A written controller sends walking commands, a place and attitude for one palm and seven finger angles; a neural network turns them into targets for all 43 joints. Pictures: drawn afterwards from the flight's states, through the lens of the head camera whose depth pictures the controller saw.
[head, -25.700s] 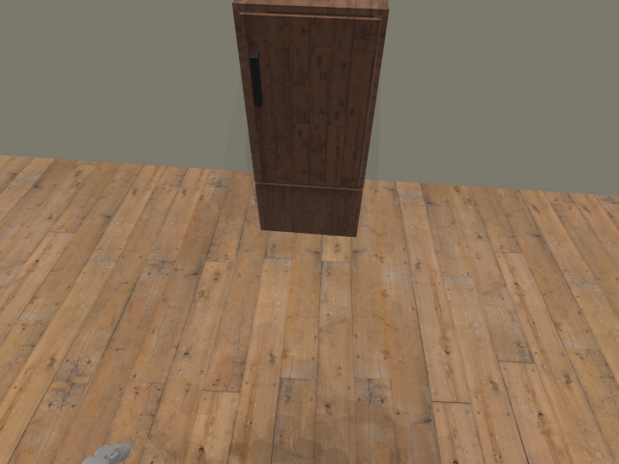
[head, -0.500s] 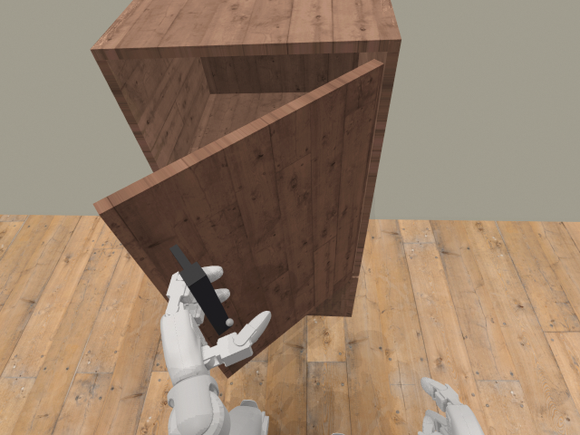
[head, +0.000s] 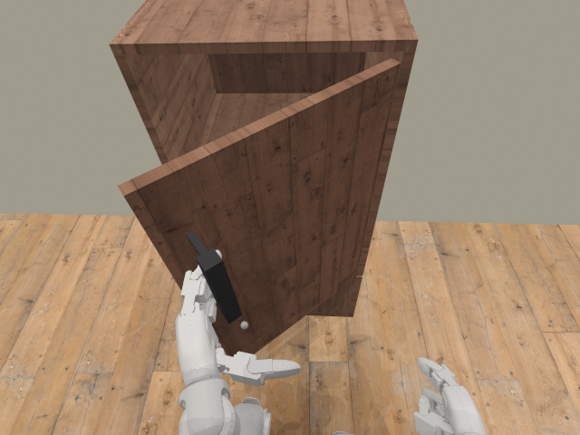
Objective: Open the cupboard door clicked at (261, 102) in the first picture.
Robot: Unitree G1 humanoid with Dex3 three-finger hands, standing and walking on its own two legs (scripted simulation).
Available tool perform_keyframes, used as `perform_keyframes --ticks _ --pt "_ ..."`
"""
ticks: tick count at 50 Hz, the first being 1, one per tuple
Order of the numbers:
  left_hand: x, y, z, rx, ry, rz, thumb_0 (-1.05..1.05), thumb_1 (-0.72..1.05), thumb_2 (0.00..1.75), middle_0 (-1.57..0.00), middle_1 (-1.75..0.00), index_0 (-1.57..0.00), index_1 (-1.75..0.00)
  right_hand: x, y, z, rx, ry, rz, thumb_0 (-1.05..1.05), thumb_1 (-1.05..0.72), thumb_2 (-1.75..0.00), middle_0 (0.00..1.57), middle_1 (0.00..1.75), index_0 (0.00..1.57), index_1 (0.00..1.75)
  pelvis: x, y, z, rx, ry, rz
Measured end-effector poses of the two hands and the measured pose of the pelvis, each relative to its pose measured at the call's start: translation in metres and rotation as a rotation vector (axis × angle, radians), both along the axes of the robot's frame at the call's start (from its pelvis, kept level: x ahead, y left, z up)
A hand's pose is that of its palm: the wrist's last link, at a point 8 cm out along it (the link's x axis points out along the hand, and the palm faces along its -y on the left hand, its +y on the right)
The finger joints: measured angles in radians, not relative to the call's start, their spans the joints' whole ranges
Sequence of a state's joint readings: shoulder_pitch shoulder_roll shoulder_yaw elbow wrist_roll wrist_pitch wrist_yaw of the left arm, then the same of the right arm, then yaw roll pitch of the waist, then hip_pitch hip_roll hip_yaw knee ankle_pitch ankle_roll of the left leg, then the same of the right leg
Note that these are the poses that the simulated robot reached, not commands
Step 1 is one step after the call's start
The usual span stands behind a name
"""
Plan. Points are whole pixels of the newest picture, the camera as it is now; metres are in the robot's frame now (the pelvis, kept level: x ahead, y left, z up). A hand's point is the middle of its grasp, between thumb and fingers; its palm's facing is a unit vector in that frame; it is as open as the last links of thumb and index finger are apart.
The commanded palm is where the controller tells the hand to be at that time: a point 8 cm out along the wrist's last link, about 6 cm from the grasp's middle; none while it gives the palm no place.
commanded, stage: slide the hand sideways off the handle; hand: left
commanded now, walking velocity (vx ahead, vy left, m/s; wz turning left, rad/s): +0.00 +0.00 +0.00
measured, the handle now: (214, 278) +0.32 +0.12 +0.06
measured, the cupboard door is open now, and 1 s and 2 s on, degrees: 40 43 43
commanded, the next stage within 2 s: draw the hand back to the body in 1.22 s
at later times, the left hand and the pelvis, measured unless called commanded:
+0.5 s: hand (226, 356) +0.22 +0.09 +0.05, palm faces -0.09 -1.00 +0.03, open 16.3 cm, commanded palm +0.19 +0.14 +0.05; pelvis +0.00 +0.06 -0.01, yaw -3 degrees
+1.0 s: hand (176, 389) +0.18 +0.14 +0.05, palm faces -0.03 -1.00 +0.03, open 16.3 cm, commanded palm +0.15 +0.19 +0.05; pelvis +0.00 +0.07 -0.01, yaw -3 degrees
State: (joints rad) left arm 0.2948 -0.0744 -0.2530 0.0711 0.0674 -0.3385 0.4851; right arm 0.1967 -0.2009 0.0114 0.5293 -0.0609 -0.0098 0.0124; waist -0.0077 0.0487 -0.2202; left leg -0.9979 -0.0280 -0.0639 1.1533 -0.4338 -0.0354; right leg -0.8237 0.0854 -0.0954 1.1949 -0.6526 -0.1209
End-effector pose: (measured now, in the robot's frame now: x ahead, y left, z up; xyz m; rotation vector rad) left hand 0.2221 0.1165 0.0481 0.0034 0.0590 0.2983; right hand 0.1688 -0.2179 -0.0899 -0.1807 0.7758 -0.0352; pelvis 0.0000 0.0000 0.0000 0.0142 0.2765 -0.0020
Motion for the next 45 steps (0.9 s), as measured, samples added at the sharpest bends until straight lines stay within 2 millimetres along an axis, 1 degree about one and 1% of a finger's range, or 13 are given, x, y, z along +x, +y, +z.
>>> perform_keyframes --ticks 3,4,9,12,17,22,27,33,38,45 --pt "0.001 0.003 0.000 0.004 0.000 -0.021 -0.02 -0.49 0.30 -0.23 -0.46 -0.25 -0.50 -0.002 0.008 0.001 0.009 -0.002 0.001 0.01 -0.91 -0.90 0.20 0.30 0.20 0.30 -0.001 0.005 0.000 -0.005 0.000 -0.002" --pt "0.000 0.005 -0.001 0.005 -0.005 -0.058 -0.02 -0.49 0.30 -0.23 -0.44 -0.24 -0.48 -0.004 0.010 0.001 0.014 0.000 0.005 0.01 -0.91 -0.90 0.20 0.30 0.20 0.30 -0.001 0.007 0.000 -0.005 0.002 -0.002" --pt "-0.008 0.018 -0.001 0.029 -0.026 -0.350 -0.02 -0.49 0.30 -0.19 -0.36 -0.13 -0.40 -0.012 0.018 0.000 0.017 0.009 0.001 0.01 -0.91 -0.90 0.20 0.30 0.20 0.30 -0.004 0.020 -0.003 -0.017 0.000 0.000" --pt "-0.012 0.021 0.000 -0.013 -0.028 -0.450 -0.02 -0.49 0.30 -0.16 -0.34 -0.12 -0.36 -0.016 0.023 0.001 0.014 0.002 -0.024 0.01 -0.91 -0.90 0.20 0.30 0.20 0.30 -0.006 0.031 -0.003 -0.031 -0.007 -0.006" --pt "-0.013 0.020 0.003 -0.102 -0.041 -0.418 -0.02 -0.50 0.30 -0.14 -0.31 -0.13 -0.32 -0.021 0.035 0.007 0.003 -0.009 -0.047 0.01 -0.91 -0.90 0.20 0.30 0.20 0.30 -0.005 0.047 -0.004 -0.044 -0.003 -0.022" --pt "-0.014 0.020 0.001 -0.066 -0.058 -0.390 -0.02 -0.50 0.30 -0.14 -0.31 -0.14 -0.31 -0.019 0.050 0.009 0.000 -0.008 -0.030 0.01 -0.91 -0.90 0.20 0.30 0.20 0.30 -0.004 0.058 -0.009 -0.049 0.017 -0.032" --pt "-0.024 0.033 0.000 -0.034 -0.032 -0.385 -0.02 -0.49 0.30 -0.14 -0.30 -0.15 -0.30 -0.011 0.067 0.012 0.023 -0.012 -0.010 0.01 -0.91 -0.90 0.20 0.30 0.20 0.30 -0.002 0.067 -0.010 -0.059 0.012 -0.033" --pt "-0.037 0.049 0.006 -0.051 -0.018 -0.370 -0.02 -0.50 0.30 -0.15 -0.30 -0.18 -0.31 0.001 0.084 0.020 0.040 -0.042 0.020 0.01 -0.91 -0.90 0.20 0.30 0.20 0.30 0.000 0.073 -0.007 -0.068 0.002 -0.030" --pt "-0.043 0.055 0.006 -0.063 -0.025 -0.359 -0.02 -0.50 0.30 -0.15 -0.30 -0.18 -0.31 0.009 0.088 0.023 0.037 -0.067 0.040 0.01 -0.91 -0.90 0.20 0.30 0.20 0.30 -0.001 0.075 -0.009 -0.070 0.007 -0.028" --pt "-0.052 0.065 0.004 -0.048 -0.010 -0.351 -0.02 -0.50 0.30 -0.15 -0.30 -0.17 -0.31 0.011 0.081 0.021 0.027 -0.065 0.041 0.01 -0.91 -0.90 0.20 0.30 0.20 0.30 -0.002 0.071 -0.012 -0.069 0.011 -0.026"
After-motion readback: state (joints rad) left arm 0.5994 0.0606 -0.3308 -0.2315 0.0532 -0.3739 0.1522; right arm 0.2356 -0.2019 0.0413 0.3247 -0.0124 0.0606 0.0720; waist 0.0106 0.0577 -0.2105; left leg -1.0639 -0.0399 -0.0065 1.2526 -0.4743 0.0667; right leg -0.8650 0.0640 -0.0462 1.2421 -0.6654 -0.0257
